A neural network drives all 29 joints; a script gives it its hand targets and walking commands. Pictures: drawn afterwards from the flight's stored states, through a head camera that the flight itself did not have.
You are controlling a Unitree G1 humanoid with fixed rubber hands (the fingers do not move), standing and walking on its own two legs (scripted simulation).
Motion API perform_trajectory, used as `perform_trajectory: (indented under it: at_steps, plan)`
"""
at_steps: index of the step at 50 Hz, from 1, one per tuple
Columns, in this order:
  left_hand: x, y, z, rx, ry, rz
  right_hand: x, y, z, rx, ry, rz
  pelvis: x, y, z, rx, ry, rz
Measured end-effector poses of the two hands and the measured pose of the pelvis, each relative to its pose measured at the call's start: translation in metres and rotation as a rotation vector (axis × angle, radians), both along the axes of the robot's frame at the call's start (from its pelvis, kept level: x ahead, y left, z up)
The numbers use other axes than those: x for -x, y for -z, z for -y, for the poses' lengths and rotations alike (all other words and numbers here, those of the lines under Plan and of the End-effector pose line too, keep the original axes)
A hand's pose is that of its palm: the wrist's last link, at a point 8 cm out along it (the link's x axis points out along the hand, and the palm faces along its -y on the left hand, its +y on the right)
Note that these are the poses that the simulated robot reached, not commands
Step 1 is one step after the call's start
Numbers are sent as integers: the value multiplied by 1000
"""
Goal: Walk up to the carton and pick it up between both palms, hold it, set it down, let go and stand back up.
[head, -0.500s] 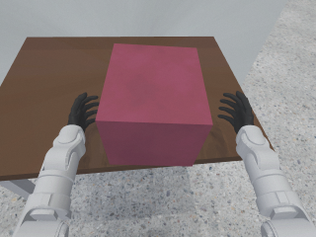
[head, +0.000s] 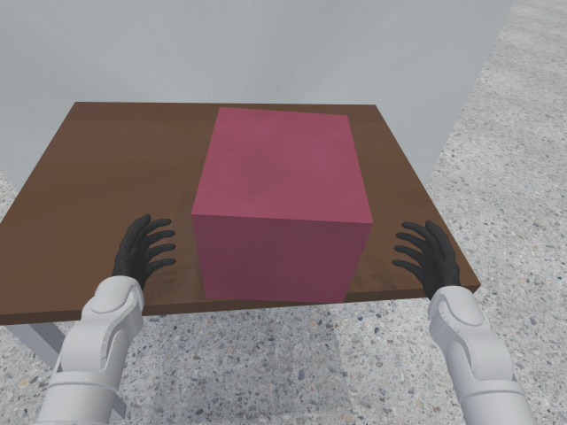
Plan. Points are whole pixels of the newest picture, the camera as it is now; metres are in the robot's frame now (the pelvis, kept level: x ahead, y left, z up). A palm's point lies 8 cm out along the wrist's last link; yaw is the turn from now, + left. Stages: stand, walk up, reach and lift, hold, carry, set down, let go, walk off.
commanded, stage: set down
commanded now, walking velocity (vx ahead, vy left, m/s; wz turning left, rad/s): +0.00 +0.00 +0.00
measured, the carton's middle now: (279, 202) +0.48 +0.03 +0.06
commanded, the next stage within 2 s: none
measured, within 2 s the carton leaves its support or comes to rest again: neither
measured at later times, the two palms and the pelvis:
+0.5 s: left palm (120, 326) +0.24 +0.23 +0.05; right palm (457, 338) +0.24 -0.20 +0.07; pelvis -0.01 +0.01 +0.00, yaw -1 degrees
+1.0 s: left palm (116, 359) +0.21 +0.23 +0.02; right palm (455, 371) +0.22 -0.21 +0.03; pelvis +0.01 +0.01 +0.00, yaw -2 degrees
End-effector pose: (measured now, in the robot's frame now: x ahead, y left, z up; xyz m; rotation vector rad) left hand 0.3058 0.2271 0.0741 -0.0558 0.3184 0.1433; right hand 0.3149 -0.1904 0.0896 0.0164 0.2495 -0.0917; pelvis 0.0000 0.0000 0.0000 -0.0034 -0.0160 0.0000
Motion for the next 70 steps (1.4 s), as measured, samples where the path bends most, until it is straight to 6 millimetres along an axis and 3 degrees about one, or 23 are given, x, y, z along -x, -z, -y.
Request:
perform_trajectory:
  at_steps: [15,30,57,70]
  plan:
    - [50,16,-1,-2,6,-37,51,14,3,11,19,-42,7,0,-7,-3,11,66]
    - [72,27,-3,-10,5,-90,87,24,8,14,47,-79,6,-1,-14,-11,37,88]
    - [99,72,-2,-57,-6,-279,108,78,20,65,46,-283,-14,-3,-7,-13,34,71]
    - [98,92,-4,-76,18,-349,107,105,17,92,31,-356,-27,-3,-3,-14,30,36]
